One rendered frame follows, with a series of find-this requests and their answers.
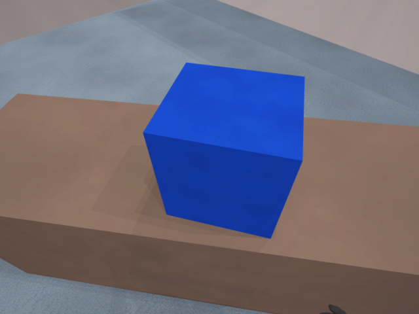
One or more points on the carton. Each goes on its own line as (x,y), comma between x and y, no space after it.
(226,145)

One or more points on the pedestal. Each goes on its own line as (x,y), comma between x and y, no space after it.
(79,200)

